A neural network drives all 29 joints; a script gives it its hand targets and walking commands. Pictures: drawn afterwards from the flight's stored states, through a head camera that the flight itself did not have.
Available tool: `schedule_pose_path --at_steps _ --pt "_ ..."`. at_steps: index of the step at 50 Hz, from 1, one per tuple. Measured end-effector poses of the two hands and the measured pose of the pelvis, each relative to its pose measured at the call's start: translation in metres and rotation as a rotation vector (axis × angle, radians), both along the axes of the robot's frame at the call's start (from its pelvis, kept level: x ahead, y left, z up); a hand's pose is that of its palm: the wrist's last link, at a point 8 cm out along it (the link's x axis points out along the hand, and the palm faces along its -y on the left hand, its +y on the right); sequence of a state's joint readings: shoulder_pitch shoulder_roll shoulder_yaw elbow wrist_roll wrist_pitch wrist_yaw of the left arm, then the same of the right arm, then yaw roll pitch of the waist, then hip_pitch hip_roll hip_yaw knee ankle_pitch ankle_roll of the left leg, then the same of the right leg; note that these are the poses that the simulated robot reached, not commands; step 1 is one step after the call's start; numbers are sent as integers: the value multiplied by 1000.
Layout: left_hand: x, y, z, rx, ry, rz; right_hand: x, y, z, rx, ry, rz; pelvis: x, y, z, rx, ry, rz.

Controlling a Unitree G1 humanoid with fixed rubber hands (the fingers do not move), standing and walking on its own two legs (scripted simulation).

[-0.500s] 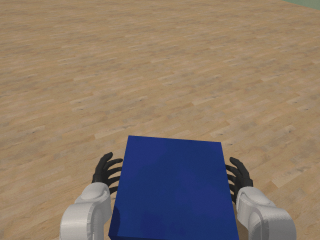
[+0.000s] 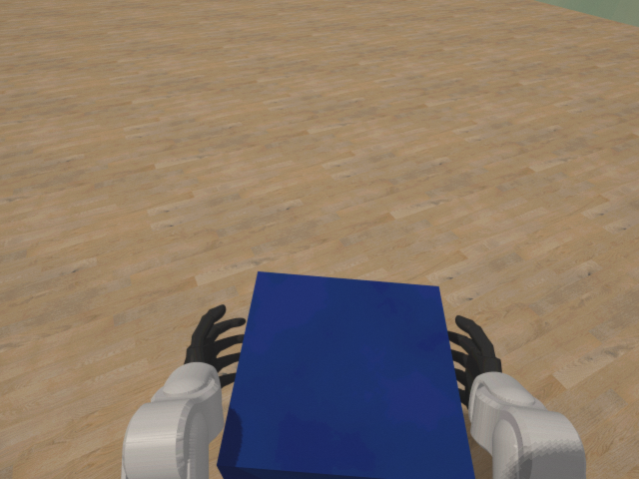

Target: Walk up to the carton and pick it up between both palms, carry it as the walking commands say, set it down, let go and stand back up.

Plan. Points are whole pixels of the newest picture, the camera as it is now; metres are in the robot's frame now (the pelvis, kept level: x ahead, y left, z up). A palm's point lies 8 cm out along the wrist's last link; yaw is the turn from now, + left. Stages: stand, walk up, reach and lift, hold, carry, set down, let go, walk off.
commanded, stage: carry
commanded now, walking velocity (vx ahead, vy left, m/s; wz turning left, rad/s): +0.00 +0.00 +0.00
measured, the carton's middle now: (336, 406) +0.24 +0.01 +0.01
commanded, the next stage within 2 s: none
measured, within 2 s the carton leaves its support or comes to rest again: neither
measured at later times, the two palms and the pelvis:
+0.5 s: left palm (198, 358) +0.26 +0.17 +0.08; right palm (464, 370) +0.26 -0.13 +0.08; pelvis +0.02 +0.01 +0.00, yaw +0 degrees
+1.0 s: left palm (201, 339) +0.28 +0.17 +0.08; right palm (459, 356) +0.27 -0.13 +0.08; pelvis +0.04 +0.02 +0.00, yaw -1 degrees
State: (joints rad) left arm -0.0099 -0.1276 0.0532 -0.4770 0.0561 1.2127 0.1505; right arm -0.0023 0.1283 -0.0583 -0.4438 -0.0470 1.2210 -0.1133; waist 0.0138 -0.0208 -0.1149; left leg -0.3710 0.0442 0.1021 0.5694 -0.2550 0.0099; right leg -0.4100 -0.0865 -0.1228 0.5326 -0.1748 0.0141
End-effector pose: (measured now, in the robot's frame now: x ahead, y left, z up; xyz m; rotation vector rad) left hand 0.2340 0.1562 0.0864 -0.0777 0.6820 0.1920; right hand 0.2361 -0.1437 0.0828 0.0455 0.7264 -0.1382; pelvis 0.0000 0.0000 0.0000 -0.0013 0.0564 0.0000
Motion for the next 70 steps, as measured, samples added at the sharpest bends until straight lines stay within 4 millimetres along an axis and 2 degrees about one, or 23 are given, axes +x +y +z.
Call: schedule_pose_path --at_steps 14,24,36,47,57,62,70 --pt "15 5 2 -7 -26 -7 12 5 3 -4 -24 -9 10 7 0 -2 6 -2" --pt "21 12 -5 -5 10 -4 19 12 -5 1 11 -9 21 13 0 0 14 -3" --pt "36 15 -6 -6 -2 -5 33 15 -6 0 -1 -10 32 16 -2 -1 14 -5" --pt "45 15 -4 3 -10 -21 37 15 -7 5 -8 -24 39 20 -2 -2 5 -11" --pt "45 16 -3 -16 -26 -21 37 16 0 -12 -23 -25 42 21 -2 -3 1 -14" --pt "46 15 -5 -3 -12 -24 39 15 -5 -4 -9 -24 42 21 -2 -4 -3 -16" --pt "46 14 5 -6 -39 -17 37 14 1 2 -35 -22 45 19 0 -1 -13 -20"
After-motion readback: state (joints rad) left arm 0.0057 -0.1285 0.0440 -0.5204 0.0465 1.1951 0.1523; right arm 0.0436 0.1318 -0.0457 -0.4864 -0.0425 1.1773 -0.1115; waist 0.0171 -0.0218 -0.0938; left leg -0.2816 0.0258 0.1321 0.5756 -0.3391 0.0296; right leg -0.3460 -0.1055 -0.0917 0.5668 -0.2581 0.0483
